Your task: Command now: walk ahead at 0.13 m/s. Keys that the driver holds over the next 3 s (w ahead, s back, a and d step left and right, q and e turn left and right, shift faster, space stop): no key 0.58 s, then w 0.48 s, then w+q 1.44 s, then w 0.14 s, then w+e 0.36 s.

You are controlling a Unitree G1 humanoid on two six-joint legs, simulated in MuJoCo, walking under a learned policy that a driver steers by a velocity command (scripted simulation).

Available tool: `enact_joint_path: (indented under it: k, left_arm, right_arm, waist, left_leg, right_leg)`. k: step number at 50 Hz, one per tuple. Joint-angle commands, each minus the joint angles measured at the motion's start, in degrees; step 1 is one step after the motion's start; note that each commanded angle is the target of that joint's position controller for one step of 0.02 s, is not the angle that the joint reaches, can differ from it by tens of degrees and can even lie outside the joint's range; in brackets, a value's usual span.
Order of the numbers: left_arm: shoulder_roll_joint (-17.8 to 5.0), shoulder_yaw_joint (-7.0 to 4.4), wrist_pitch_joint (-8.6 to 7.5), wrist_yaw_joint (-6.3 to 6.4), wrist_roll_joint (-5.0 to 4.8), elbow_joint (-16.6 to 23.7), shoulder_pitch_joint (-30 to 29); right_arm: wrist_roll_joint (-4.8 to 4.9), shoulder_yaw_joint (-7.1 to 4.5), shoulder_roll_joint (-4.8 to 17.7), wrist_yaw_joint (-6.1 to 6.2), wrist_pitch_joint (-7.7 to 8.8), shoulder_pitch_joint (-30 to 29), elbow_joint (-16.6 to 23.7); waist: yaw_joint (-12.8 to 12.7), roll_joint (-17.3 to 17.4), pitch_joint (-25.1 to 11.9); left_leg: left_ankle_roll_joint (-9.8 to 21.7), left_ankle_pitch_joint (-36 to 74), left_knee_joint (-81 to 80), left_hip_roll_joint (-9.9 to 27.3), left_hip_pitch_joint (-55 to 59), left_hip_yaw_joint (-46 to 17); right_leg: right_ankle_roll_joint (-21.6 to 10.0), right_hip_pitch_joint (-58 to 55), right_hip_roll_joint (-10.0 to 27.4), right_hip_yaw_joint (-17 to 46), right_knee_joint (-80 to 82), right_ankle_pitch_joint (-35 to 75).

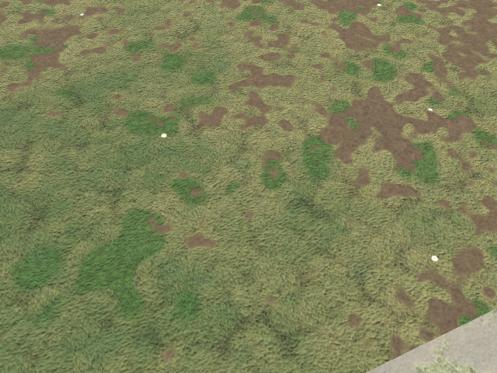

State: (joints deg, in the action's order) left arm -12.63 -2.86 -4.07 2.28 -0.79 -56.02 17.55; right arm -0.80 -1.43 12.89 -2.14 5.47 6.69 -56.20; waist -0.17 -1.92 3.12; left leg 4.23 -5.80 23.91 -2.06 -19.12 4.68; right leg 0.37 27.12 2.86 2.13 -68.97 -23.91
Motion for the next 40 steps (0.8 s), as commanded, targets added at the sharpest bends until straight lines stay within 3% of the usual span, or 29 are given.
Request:
enact_joint_path:
  k: [1,3,6,9,11,12,13,14,16,19,26,29,30,31,32,34,35,36,38,40]
  left_arm:
    - [0.28,-0.65,1.81,0.94,0.38,-0.5,11.19]
    - [0.04,-0.53,2.43,1.27,0.86,0.9,6.99]
    - [-1.96,-0.79,3.68,0.89,0.81,1.74,2.19]
    - [-2.74,-1.09,4.07,0.59,1.36,1.32,0.44]
    - [-4.2,-1.1,3.8,0.7,2.12,1.35,0.69]
    - [-8.61,-2.1,3.57,0.83,1.06,0.63,-1.08]
    - [-5.85,-1.9,3.19,0.38,0.75,-0.12,-1.37]
    - [-3.77,-1.46,2.76,0.17,1.07,-0.4,-1.9]
    - [-3.12,-1.38,2.07,0.0,1.25,-0.4,-3.78]
    - [-2.9,-1.39,1.53,0.04,0.74,-1.61,-2.49]
    - [-2.87,-1.26,2.17,0.1,0.63,-3.27,-1.75]
    - [-2.61,-1.16,2.5,0.12,0.63,-3.8,-1.77]
    - [-2.11,-1.08,2.66,0.12,0.59,-4.6,-0.62]
    - [-2.46,-1.32,2.85,0.14,0.18,-5.0,-0.22]
    - [-2.47,-1.41,2.84,0.15,-0.09,-4.89,-0.47]
    - [-0.95,-0.99,1.61,-0.01,-0.46,-2.8,-4.17]
    - [0.06,-0.7,0.62,-0.37,-0.67,-1.47,-6.51]
    - [-0.19,-0.69,-0.22,-0.83,-0.67,-0.39,-9.02]
    - [-1.54,-1.17,-1.22,-1.61,-1.12,0.63,-10.94]
    - [-2.37,-1.42,-1.83,-2.18,-1.49,0.79,-11.38]
  right_arm:
    - [-1.33,-0.21,4.61,0.55,1.2,-2.17,1.69]
    - [-1.32,-0.23,5.53,1.51,0.73,-2.35,1.43]
    - [-0.29,-0.74,7.67,2.52,-0.74,0.2,0.66]
    - [0.96,-0.21,6.1,2.9,-1.85,0.49,0.28]
    - [0.81,0.57,3.88,2.8,-1.97,4.18,-0.97]
    - [0.62,0.04,4.44,2.92,-2.15,9.04,-1.49]
    - [0.19,0.04,4.66,3.34,-2.62,7.85,-1.8]
    - [0.29,-0.07,4.84,3.62,-3.03,7.18,-1.78]
    - [0.36,0.01,4.32,4.06,-3.54,7.27,-2.31]
    - [0.46,0.06,4.03,3.84,-3.42,7.17,-2.84]
    - [0.89,0.07,3.35,3.73,-3.95,7.4,-4.1]
    - [0.93,0.06,3.33,3.81,-4.22,7.79,-4.63]
    - [0.99,0.07,3.07,3.84,-4.33,9.12,-5.46]
    - [1.46,-0.38,4.06,3.9,-4.52,9.68,-5.83]
    - [1.91,-0.87,5.3,3.97,-4.61,10.04,-5.88]
    - [2.66,-1.74,7.81,4.07,-3.71,13.65,-6.11]
    - [2.7,-2.4,9.83,4.07,-2.98,15.12,-6.33]
    - [2.23,-2.64,10.06,4.08,-2.09,15.52,-6.3]
    - [1.26,-2.56,8.93,3.76,-0.56,15.71,-5.7]
    - [2.14,-2.47,8.18,3.4,-0.22,12.96,-4.37]
  waist:
    - [-4.28,6.2,-6.27]
    - [-3.85,6.89,-6.78]
    - [-1.67,7.04,-7.22]
    - [-2.23,5.33,-3.22]
    - [-1.21,1.65,-1.11]
    - [3.35,-5.27,0.41]
    - [1.84,-6.17,0.22]
    - [1.63,-5.56,-0.02]
    - [1.75,-4.27,-1.24]
    - [1.07,-1.62,-3.6]
    - [0.49,1.41,-3.98]
    - [0.48,1.9,-3.39]
    - [0.48,2.1,-4.55]
    - [0.63,2.79,-3.46]
    - [0.95,4.17,-1.16]
    - [2.94,8.99,4.17]
    - [3.51,11.76,5.92]
    - [4.05,11.38,7.43]
    - [4.17,9.33,6.16]
    - [2.96,6.98,4.11]
  left_leg:
    - [10.41,31.07,-10.5,13.84,-2.83,-7.35]
    - [10.32,27.14,-10.43,13.35,-2.6,-6.41]
    - [9.94,4.9,-11.92,13.75,-2.11,-8.9]
    - [6.77,-16.15,-11.52,11.95,-5.31,-11.02]
    - [2.04,-20.53,-7.79,8.39,-6.16,-10.11]
    - [0.38,-18.04,-7.16,3.74,-5.42,-5.78]
    - [-0.7,-14.63,-4.82,2.56,0.25,-3.23]
    - [-0.87,-12.76,-3.4,2.66,2.72,-3.0]
    - [-0.56,-9.68,-1.95,3.08,4.28,-3.01]
    - [-0.44,-4.38,-1.14,3.7,5.24,-3.3]
    - [-0.83,1.73,0.46,4.06,7.09,-3.31]
    - [-0.95,2.61,0.63,4.21,7.4,-3.46]
    - [-0.68,-3.03,0.45,3.72,8.0,-2.99]
    - [0.33,-12.76,0.42,3.38,7.29,-3.18]
    - [1.93,-24.05,-1.06,4.58,5.94,-5.39]
    - [6.88,-39.12,-8.89,13.5,7.37,-18.43]
    - [10.14,-40.95,-13.05,19.76,9.22,-27.2]
    - [12.24,-37.87,-14.71,23.4,9.33,-32.26]
    - [12.64,-28.58,-14.56,25.13,14.89,-33.01]
    - [9.1,-21.43,-13.89,21.56,16.14,-25.22]
  right_leg:
    - [-0.03,-8.51,2.82,1.17,8.3,3.96]
    - [0.7,-9.84,2.91,0.78,18.87,6.21]
    - [1.24,-12.57,2.04,-0.25,27.52,9.49]
    - [-0.36,-17.43,0.55,-1.94,38.17,13.27]
    - [-2.21,-19.76,4.33,2.23,45.01,19.77]
    - [-4.11,-16.19,4.51,3.04,44.55,16.07]
    - [-3.99,-11.06,2.9,2.46,46.44,8.25]
    - [-3.14,-9.52,2.23,2.17,47.61,6.01]
    - [-1.91,-10.55,1.62,1.64,47.25,11.01]
    - [-2.05,-14.26,1.14,0.79,44.88,18.95]
    - [-2.28,-15.95,0.36,-0.24,43.11,24.0]
    - [-2.19,-15.96,0.07,-0.56,43.01,24.15]
    - [-2.34,-16.44,-0.77,-1.49,42.83,18.59]
    - [-2.91,-14.89,-2.33,-3.01,41.15,8.98]
    - [-3.52,-11.41,-3.41,-4.03,39.38,-1.11]
    - [-4.18,-0.5,-4.04,-5.69,31.8,-5.67]
    - [-4.58,4.03,-3.54,-6.27,26.6,-2.38]
    - [-5.11,7.33,-1.39,-4.02,21.61,-2.27]
    - [-5.8,14.52,2.02,-0.58,13.76,-6.41]
    - [-5.88,12.25,3.52,-1.01,20.71,-3.56]
